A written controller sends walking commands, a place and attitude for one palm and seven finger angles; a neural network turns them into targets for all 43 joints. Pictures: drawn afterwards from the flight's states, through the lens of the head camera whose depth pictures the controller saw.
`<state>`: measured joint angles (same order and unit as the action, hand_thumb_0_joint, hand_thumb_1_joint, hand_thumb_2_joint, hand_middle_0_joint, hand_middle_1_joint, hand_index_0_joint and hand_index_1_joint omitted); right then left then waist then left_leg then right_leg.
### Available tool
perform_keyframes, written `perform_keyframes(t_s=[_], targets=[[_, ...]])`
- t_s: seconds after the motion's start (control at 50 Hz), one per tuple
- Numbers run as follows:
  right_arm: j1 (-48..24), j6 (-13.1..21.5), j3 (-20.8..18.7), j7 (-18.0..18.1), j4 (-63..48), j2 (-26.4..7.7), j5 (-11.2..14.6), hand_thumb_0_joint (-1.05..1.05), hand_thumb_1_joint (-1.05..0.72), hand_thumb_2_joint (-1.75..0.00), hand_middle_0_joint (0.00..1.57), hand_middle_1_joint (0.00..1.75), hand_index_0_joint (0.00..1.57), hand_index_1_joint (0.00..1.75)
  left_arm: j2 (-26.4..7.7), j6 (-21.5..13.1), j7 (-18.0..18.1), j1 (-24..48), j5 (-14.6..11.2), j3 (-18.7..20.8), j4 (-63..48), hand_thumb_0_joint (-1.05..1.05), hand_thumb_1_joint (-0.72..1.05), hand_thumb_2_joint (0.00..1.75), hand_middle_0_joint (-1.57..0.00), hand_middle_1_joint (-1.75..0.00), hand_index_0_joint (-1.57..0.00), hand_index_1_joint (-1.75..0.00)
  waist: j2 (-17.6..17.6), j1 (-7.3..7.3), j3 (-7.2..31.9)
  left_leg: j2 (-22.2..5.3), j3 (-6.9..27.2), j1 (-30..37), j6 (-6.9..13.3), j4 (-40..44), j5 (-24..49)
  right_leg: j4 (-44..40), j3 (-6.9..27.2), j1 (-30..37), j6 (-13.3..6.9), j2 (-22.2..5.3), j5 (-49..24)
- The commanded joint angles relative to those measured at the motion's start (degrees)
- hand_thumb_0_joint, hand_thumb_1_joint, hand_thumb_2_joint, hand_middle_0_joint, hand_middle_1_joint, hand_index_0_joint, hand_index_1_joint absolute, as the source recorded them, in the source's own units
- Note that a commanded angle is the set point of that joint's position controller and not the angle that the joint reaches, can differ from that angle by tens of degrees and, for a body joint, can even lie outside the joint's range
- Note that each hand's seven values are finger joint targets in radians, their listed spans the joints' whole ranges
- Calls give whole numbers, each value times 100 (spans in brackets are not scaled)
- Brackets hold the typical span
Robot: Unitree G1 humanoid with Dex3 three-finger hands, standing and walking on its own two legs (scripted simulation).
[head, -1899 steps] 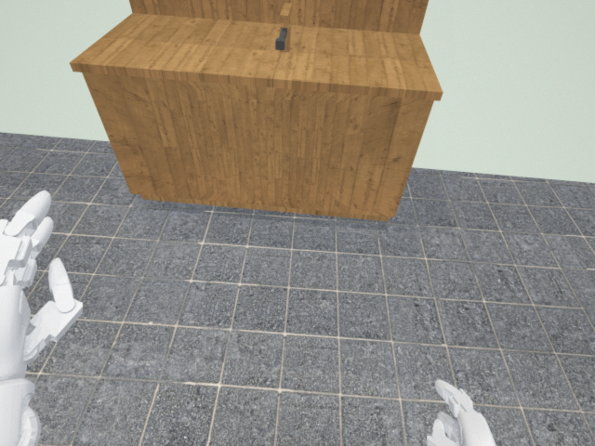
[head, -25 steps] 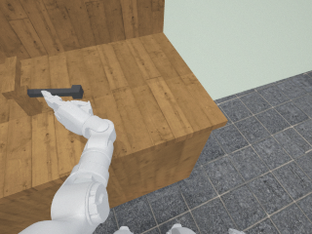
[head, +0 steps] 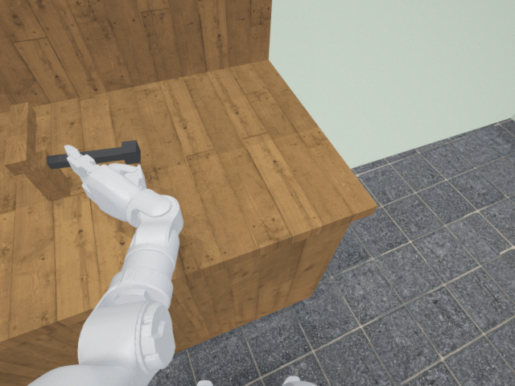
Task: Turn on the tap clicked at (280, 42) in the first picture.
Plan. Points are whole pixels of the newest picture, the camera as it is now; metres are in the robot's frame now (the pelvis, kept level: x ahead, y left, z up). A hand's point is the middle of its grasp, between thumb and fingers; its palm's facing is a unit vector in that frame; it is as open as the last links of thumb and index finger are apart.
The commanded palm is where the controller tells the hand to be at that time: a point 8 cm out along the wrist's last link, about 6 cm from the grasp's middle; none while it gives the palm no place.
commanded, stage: lift the hand up off the lever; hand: left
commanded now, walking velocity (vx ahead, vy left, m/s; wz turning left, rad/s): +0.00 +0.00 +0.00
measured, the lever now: (131, 152) +0.50 +0.21 +0.06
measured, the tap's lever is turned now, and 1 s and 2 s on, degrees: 80 80 80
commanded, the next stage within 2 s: draw the hand back beside the body in 1.98 s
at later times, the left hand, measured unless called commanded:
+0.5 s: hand (137, 172) +0.43 +0.18 +0.09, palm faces +0.79 -0.60 -0.11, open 7.8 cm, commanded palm +0.38 +0.18 +0.10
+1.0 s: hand (136, 166) +0.43 +0.17 +0.10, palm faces +0.81 -0.57 -0.13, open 7.8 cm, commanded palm +0.38 +0.19 +0.12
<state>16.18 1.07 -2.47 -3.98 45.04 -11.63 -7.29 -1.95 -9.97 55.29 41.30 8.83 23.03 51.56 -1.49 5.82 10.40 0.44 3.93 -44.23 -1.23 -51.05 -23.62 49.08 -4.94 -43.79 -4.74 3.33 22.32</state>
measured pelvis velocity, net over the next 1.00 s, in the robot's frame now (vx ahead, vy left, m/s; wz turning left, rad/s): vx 0.00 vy -0.01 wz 0.02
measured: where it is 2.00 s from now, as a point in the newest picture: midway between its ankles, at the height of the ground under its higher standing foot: outside the picture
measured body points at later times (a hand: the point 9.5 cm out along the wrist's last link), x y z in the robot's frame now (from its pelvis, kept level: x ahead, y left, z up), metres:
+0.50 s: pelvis +0.00 +0.01 +0.01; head +0.04 +0.01 +0.46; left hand +0.39 +0.21 +0.09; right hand +0.12 -0.22 -0.12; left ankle +0.01 +0.13 -0.69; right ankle +0.01 -0.07 -0.69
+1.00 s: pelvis +0.00 -0.01 +0.02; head +0.04 -0.01 +0.47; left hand +0.38 +0.20 +0.11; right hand +0.09 -0.25 -0.12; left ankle +0.01 +0.13 -0.69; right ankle +0.01 -0.07 -0.69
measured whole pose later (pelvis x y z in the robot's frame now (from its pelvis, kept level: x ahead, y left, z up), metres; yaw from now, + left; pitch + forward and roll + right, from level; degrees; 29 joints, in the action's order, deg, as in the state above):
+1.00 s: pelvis +0.00 -0.01 +0.02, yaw +1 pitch +12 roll +0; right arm 14.1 0.4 -2.2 -2.8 45.4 -11.8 -5.9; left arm 1.5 -0.1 54.8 36.9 6.7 18.0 41.5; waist -1.6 3.5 8.8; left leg 0.5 4.6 -34.8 -1.7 -44.3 -21.1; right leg 43.0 -5.3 -34.3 -5.1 3.2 20.5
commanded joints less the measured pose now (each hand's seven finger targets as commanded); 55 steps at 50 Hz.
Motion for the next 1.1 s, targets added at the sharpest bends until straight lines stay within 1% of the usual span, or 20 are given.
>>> perform_keyframes(t_s=[0.0,0.04,0.1,0.14,0.2,0.26,0.3,0.34,0.4,0.46,0.5,0.54,0.6,0.64,0.7,0.86,0.9,0.96,1.0,1.08], targets=[[119,129,-264,28,-544,-719,1,0,-90,-90,20,30,20,30,-715,-183,-10,1955,175,-204,-1369,0,90,90,-15,-15,-15,-15,-3,-139,2156,59,-274,1019,159,456,1790,-772,274,1795,332,-285,-2113],[95,117,-238,10,-585,-675,16,0,-90,-90,20,30,20,30,-446,-130,-46,2028,137,-453,-1519,0,90,90,-15,-15,-15,-15,159,-60,2021,42,-271,1082,152,504,1847,-802,231,1814,350,-301,-2171],[47,115,-259,31,-612,-698,12,0,-90,-90,20,30,20,30,-651,-73,-48,1705,139,-267,-1823,0,90,90,-15,-15,-15,-15,115,-216,2079,42,-262,1124,129,531,1977,-794,244,1978,329,-295,-2318],[-37,116,-240,17,-630,-643,22,0,-90,-90,20,30,20,30,-300,-65,-85,1927,173,-669,-2038,0,90,90,-15,-15,-15,-15,38,-103,1971,19,-266,1284,118,533,2041,-813,213,1854,323,-304,-2242],[-136,128,-253,47,-586,-670,32,0,-90,-90,20,30,20,30,-349,23,-107,1830,166,-639,-2042,0,90,90,-15,-15,-15,-15,50,-141,1772,-3,-207,1351,84,586,1993,-862,177,1733,287,-279,-1992],[-226,146,-221,44,-593,-619,43,0,-90,-90,20,30,20,30,31,103,-145,1971,106,-1013,-2078,0,90,90,-15,-15,-15,-15,116,-71,1734,-1,-194,1457,58,616,1986,-886,136,1678,289,-282,-1887],[-277,126,-232,67,-573,-641,51,0,-90,-90,20,30,20,30,-128,174,-126,1750,86,-823,-2063,0,90,90,-15,-15,-15,-15,-18,-212,1721,8,-154,1475,2,684,2012,-897,125,1719,253,-262,-1791],[-344,120,-195,59,-567,-595,59,0,-90,-90,20,30,20,30,152,237,-128,2047,80,-1101,-2006,0,90,90,-15,-15,-15,-15,83,-91,1663,6,-151,1508,-1,683,1943,-915,107,1618,267,-283,-1688],[-383,113,-200,87,-546,-620,51,0,-90,-90,20,30,20,30,-133,314,-58,1924,97,-786,-1900,0,90,90,-15,-15,-15,-15,126,-222,1666,27,-135,1397,-19,738,1852,-944,113,1713,252,-272,-1615],[-436,112,-179,75,-553,-578,47,0,-90,-90,20,30,20,30,39,340,-17,2313,141,-969,-1873,0,90,90,-15,-15,-15,-15,189,-125,1686,30,-149,1411,5,712,1769,-962,124,1652,269,-298,-1548],[-439,117,-190,91,-537,-592,27,0,-90,-90,20,30,20,30,-185,364,44,2150,179,-699,-1827,0,90,90,-15,-15,-15,-15,97,-262,1758,45,-141,1392,-10,732,1799,-944,128,1710,252,-274,-1575],[-434,99,-169,77,-566,-557,34,0,-90,-90,20,30,20,30,-16,388,41,2330,188,-891,-1872,0,90,90,-15,-15,-15,-15,178,-156,1810,42,-177,1387,5,708,1824,-952,143,1769,278,-313,-1678],[-437,103,-188,91,-584,-586,30,0,-90,-90,20,30,20,30,-237,461,61,2066,175,-640,-1870,0,90,90,-15,-15,-15,-15,202,-271,1882,62,-191,1339,39,719,1792,-1003,179,1909,285,-303,-1747],[-450,96,-158,91,-611,-564,49,0,-90,-90,20,30,20,30,-12,513,40,2251,141,-879,-1881,0,90,90,-15,-15,-15,-15,349,-154,1803,59,-216,1322,76,745,1712,-1053,203,1924,324,-335,-1766],[-435,110,-177,129,-590,-616,62,0,-90,-90,20,30,20,30,-469,562,83,2139,129,-465,-1910,0,90,90,-15,-15,-15,-15,333,-262,1844,83,-242,1261,116,785,1612,-1163,280,2113,346,-351,-1803],[-451,145,-183,143,-624,-591,120,0,-90,-90,20,30,20,30,-215,636,-21,2111,84,-850,-2217,0,90,90,-15,-15,-15,-15,355,-165,1711,85,-284,1382,160,928,1481,-1366,338,2293,391,-396,-1805],[-488,148,-188,178,-593,-625,134,0,-90,-90,20,30,20,30,-389,680,-16,1989,60,-691,-2190,0,90,90,-15,-15,-15,-15,272,-244,1635,108,-276,1364,167,989,1397,-1424,352,2317,373,-379,-1665],[-526,151,-156,185,-622,-607,149,0,-90,-90,20,30,20,30,-292,716,-38,2089,6,-797,-2192,0,90,90,-15,-15,-15,-15,377,-179,1547,118,-316,1386,192,1035,1348,-1522,399,2388,426,-439,-1742],[-536,129,-185,214,-598,-631,161,0,-90,-90,20,30,20,30,-584,733,-19,1993,37,-550,-2289,0,90,90,-15,-15,-15,-15,180,-305,1630,119,-303,1414,173,1083,1417,-1509,412,2496,386,-426,-1767],[-557,118,-171,194,-682,-591,166,0,-90,-90,20,30,20,30,-308,774,-74,1814,27,-801,-2420,0,90,90,-15,-15,-15,-15,317,-285,1654,110,-339,1545,174,1107,1600,-1493,383,2636,426,-461,-2199]])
